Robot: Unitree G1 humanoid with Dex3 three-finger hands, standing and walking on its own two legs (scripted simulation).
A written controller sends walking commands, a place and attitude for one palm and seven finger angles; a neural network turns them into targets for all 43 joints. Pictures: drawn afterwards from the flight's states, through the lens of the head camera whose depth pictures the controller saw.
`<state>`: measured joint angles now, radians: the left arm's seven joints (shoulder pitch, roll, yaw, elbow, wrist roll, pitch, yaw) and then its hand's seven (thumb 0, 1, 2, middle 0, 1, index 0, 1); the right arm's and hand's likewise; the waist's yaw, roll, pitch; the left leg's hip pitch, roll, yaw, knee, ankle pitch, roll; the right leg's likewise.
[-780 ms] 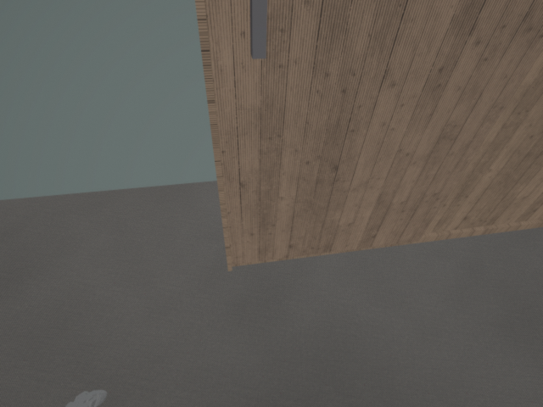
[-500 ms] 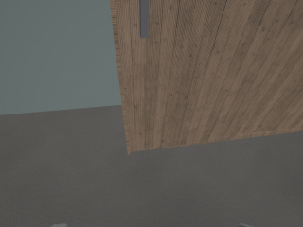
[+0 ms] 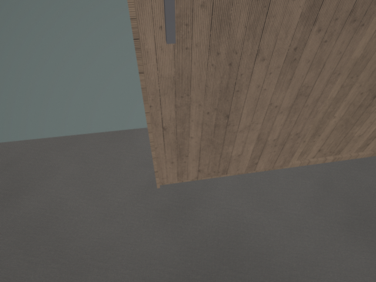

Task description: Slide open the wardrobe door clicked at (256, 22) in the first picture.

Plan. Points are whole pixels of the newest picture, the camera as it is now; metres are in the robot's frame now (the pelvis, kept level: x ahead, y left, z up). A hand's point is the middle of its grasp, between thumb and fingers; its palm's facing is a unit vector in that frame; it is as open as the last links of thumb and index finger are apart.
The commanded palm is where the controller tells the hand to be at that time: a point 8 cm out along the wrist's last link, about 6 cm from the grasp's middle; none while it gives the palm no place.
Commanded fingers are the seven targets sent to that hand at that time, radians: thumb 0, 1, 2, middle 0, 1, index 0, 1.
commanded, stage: stand and wait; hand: left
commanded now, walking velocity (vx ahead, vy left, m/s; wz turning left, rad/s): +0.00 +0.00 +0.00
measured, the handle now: (168, 4) +0.77 +0.11 +0.26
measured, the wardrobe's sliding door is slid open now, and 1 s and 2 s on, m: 0.00 0.00 0.00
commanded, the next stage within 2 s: look at it before walking up in 0.14 s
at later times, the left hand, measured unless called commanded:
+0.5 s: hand out of the picture +0.08 +0.23 -0.16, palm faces -0.02 -0.95 -0.32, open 7.4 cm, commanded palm none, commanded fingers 0.00 0.90 0.90 -0.20 -0.30 -0.20 -0.30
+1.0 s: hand out of the picture +0.09 +0.24 -0.16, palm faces +0.00 -0.94 -0.33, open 7.4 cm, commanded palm none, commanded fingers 0.00 0.90 0.90 -0.20 -0.30 -0.20 -0.30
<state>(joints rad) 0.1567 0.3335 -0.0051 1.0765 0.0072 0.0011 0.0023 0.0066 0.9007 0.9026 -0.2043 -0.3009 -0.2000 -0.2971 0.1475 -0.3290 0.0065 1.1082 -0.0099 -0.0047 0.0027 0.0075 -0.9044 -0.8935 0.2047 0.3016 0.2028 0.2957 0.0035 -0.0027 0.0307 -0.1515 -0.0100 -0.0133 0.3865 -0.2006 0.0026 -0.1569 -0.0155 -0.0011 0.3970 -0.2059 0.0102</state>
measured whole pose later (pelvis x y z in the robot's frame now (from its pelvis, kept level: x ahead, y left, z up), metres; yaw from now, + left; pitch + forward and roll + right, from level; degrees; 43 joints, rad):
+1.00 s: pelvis +0.01 +0.00 +0.00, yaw +0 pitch -2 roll +0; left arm 0.14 0.33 0.00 1.08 0.01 0.00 0.01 0.01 0.90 0.90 -0.20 -0.30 -0.20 -0.30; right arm 0.13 -0.32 0.01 1.11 -0.01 -0.01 0.00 0.01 -0.90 -0.89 0.20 0.30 0.20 0.30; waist 0.00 -0.01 0.03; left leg -0.13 -0.01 -0.02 0.36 -0.20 -0.01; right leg -0.14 -0.01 -0.01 0.38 -0.21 0.00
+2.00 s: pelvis +0.06 +0.02 -0.02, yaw +10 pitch +0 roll -2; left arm 0.52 0.11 0.02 1.15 0.03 -0.03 0.01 0.00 0.90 0.90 -0.20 -0.30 -0.20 -0.30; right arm 0.20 -0.16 -0.05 1.04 -0.03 -0.02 0.00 0.01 -0.91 -0.89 0.20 0.30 0.20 0.29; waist 0.04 -0.04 0.02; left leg -0.36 0.08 0.10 0.62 -0.27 0.02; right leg -0.04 0.02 -0.05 0.47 -0.42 -0.01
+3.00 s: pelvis +0.30 -0.02 -0.01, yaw +8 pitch +1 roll +0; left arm 0.20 0.17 0.05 0.99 0.03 0.01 0.05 0.00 0.91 0.90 -0.20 -0.30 -0.20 -0.30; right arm 0.04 -0.20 -0.07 0.94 -0.01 0.06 -0.01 0.00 -0.91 -0.89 0.20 0.30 0.20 0.29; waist 0.04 0.00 0.10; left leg -0.44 0.01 0.01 0.91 -0.42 -0.05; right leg -0.32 -0.07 -0.15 0.52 -0.21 -0.02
